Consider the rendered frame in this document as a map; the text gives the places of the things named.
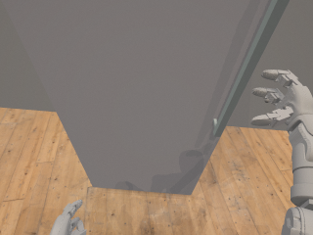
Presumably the right robot upper arm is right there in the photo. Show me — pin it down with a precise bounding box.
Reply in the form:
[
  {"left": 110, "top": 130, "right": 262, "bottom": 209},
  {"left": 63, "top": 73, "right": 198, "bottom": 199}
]
[{"left": 281, "top": 207, "right": 313, "bottom": 235}]

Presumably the robot right forearm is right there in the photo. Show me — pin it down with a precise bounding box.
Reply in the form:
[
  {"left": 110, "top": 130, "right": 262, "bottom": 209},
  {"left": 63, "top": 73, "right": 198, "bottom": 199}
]
[{"left": 287, "top": 114, "right": 313, "bottom": 211}]

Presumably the right robot hand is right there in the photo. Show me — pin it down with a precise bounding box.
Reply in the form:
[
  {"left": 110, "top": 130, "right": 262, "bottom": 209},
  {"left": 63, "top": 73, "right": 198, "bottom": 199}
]
[{"left": 250, "top": 70, "right": 313, "bottom": 128}]

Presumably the fridge door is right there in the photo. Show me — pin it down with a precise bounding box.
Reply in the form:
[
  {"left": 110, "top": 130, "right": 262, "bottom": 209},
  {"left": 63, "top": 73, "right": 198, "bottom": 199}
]
[{"left": 2, "top": 0, "right": 289, "bottom": 196}]

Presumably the left robot hand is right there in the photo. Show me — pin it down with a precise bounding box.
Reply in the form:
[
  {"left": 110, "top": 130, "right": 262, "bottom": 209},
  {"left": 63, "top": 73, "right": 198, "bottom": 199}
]
[{"left": 49, "top": 199, "right": 87, "bottom": 235}]

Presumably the handle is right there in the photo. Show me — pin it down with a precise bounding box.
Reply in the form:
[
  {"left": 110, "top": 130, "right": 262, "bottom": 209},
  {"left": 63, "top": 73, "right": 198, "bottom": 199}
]
[{"left": 213, "top": 0, "right": 290, "bottom": 137}]

